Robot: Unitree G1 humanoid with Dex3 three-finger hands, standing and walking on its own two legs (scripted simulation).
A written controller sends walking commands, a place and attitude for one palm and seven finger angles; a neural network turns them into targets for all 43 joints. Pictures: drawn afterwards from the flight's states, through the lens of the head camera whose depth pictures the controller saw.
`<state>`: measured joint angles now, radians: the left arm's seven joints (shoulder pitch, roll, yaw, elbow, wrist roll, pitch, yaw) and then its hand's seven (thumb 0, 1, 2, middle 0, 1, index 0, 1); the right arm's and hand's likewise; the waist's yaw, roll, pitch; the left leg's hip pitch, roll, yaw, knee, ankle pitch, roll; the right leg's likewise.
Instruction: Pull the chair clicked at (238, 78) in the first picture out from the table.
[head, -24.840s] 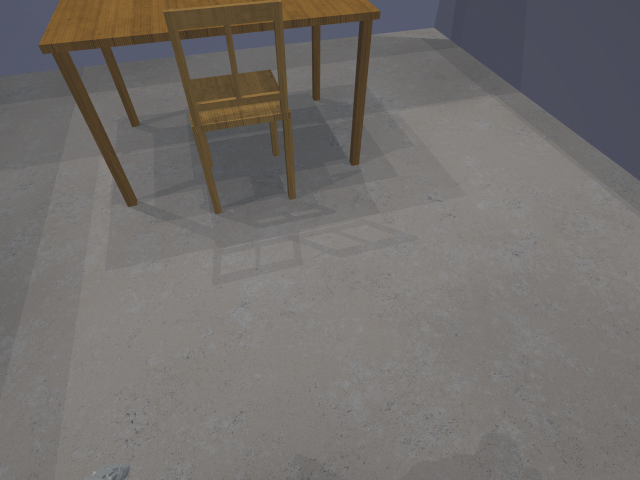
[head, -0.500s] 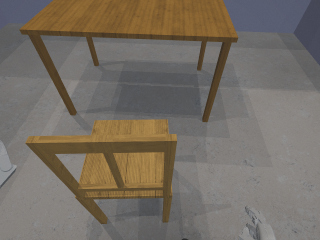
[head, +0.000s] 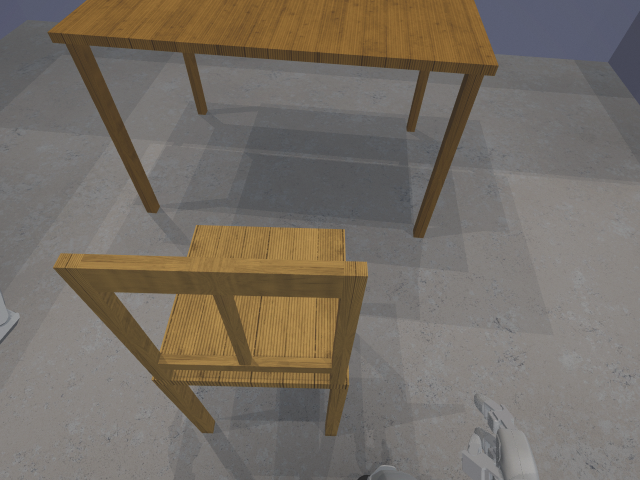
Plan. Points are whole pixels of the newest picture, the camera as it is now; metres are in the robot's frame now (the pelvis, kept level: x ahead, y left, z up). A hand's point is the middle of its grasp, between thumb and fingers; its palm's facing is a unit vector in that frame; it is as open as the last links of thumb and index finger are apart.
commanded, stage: step back with the hand held close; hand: left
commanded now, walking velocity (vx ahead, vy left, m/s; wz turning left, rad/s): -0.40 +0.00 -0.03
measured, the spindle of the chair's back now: (235, 330) +0.33 +0.16 -0.09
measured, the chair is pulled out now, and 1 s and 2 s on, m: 0.62 0.62 0.62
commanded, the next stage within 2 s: stop stepping back and stand still in 0.72 s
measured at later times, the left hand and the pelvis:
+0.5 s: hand (80, 350) +0.19 +0.21 +0.18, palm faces +0.28 -0.82 -0.50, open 7.4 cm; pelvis -0.06 -0.02 +0.02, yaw -4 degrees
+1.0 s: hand out of the picture +0.01 +0.19 +0.18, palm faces +0.40 -0.79 -0.46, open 7.4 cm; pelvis -0.19 -0.06 +0.02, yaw -2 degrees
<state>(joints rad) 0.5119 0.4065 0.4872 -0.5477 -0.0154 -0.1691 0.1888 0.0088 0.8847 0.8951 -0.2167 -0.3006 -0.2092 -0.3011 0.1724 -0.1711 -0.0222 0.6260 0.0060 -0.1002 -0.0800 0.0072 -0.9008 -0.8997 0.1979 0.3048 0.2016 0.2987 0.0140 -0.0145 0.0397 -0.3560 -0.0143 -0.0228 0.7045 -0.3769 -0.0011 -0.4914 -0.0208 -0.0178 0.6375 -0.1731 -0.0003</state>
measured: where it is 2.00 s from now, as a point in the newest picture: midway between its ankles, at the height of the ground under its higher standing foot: outside the picture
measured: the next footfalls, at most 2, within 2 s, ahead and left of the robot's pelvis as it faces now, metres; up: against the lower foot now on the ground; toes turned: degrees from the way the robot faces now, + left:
right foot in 0.38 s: -0.10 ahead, -0.16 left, +0.00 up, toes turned -5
left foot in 1.16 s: -0.23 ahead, +0.06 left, +0.00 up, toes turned +2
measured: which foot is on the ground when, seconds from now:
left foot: down 0.00-0.90, up 0.92-1.00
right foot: down 0.00-0.16, up 0.18-0.36, down 0.38-1.00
